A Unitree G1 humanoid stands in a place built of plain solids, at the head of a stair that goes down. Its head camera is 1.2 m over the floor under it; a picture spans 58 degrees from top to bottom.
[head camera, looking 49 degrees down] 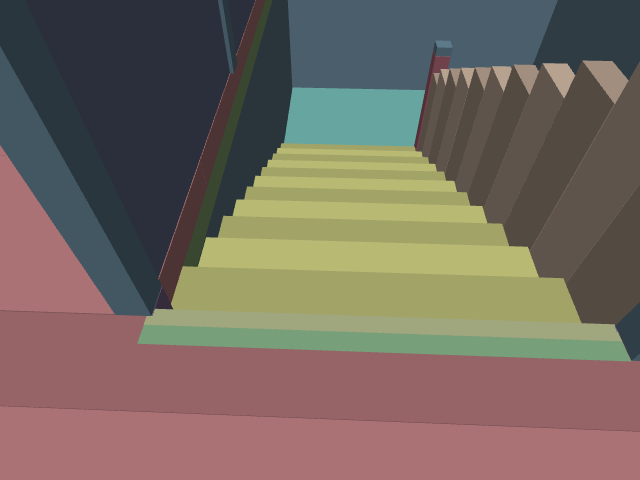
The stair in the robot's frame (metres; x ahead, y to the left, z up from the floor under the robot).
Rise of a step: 0.15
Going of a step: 0.29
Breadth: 1.48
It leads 2 degrees to the right of straight ahead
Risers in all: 12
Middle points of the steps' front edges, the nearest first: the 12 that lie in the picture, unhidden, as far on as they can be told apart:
0.72 -0.19 0.00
1.01 -0.20 -0.15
1.30 -0.21 -0.31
1.59 -0.22 -0.46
1.88 -0.23 -0.62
2.17 -0.24 -0.77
2.46 -0.25 -0.93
2.75 -0.27 -1.08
3.04 -0.28 -1.24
3.33 -0.29 -1.39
3.62 -0.30 -1.55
3.91 -0.31 -1.70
